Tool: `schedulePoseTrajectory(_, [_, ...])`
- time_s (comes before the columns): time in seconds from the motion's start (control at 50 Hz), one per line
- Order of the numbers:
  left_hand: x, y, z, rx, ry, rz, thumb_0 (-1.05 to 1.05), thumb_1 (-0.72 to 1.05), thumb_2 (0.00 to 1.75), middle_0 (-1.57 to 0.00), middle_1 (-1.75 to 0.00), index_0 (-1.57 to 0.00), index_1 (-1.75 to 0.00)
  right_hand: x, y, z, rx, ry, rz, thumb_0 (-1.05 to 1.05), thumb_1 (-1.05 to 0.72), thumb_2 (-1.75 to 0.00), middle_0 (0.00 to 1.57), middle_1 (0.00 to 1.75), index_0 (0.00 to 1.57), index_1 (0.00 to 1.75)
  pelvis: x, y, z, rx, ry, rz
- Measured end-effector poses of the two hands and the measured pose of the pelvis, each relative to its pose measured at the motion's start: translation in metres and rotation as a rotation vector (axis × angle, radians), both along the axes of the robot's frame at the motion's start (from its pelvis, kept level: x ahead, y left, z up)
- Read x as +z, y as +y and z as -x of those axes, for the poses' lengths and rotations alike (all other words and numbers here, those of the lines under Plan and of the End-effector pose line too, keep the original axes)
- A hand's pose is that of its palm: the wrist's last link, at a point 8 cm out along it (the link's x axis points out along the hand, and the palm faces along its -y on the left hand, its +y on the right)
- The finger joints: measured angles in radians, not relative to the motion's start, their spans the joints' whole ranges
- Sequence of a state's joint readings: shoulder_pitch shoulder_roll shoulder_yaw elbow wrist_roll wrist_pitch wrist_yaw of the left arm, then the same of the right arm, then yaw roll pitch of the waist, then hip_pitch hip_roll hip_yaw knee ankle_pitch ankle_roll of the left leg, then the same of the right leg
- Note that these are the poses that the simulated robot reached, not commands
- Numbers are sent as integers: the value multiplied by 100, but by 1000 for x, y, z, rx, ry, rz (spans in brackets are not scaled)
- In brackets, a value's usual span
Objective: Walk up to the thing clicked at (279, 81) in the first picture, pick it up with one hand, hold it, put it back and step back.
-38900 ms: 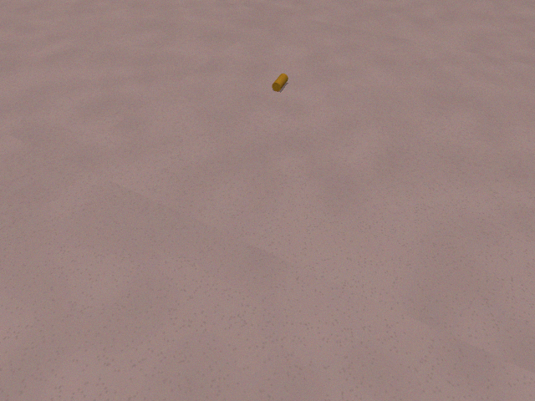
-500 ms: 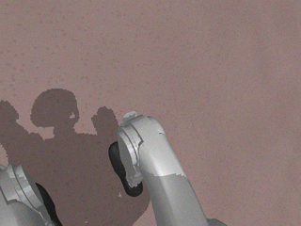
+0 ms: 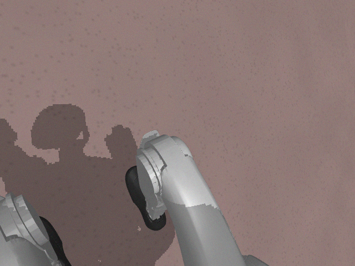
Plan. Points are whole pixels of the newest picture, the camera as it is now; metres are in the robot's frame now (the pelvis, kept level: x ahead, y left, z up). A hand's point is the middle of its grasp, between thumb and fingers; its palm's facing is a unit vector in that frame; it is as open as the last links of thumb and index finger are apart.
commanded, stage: open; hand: left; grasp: from above
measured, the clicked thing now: out of the picture +0.45 +0.36 -0.30
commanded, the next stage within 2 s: withdraw in 0.16 s
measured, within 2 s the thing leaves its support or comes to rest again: neither
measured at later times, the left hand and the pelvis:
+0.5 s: hand out of the picture +0.45 +0.35 -0.23, palm faces -0.04 -0.46 -0.89, open 13.8 cm; pelvis +0.00 +0.00 +0.00, yaw +0 degrees
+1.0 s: hand out of the picture +0.45 +0.33 -0.09, palm faces -0.41 -0.27 -0.87, open 13.7 cm; pelvis +0.00 -0.01 +0.02, yaw +7 degrees
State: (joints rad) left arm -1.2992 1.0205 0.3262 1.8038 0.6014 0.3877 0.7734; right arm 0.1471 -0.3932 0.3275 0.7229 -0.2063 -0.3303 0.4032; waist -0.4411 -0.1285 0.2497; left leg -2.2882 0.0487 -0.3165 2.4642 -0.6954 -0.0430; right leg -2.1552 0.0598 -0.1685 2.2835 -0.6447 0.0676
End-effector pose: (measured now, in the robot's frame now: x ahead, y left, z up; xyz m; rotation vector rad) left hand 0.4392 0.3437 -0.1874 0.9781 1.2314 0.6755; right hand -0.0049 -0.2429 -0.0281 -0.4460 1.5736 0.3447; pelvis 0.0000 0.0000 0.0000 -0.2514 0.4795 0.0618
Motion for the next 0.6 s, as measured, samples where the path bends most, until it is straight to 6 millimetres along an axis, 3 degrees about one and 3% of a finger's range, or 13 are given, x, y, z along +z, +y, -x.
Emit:
schedulePoseTrajectory(0.44, [2,4,-3,1,-21,12,0,-43,93,-15,-94,-15,-94,6,2,3,-8,1,13,0,-91,-90,19,30,20,30,3,1,1,0,3,6])
schedulePoseTrajectory(0.52, [17,10,-14,-23,-64,8,0,-46,94,-13,-97,-13,-96,4,1,2,-31,-5,14,0,-92,-90,19,30,20,30,5,0,0,1,22,0])
schedulePoseTrajectory(0.6, [51,19,-29,-112,-122,-24,0,-49,96,-11,-98,-11,-98,0,-4,-4,-67,-32,20,0,-92,-90,19,30,20,30,8,-1,-3,4,55,-12])
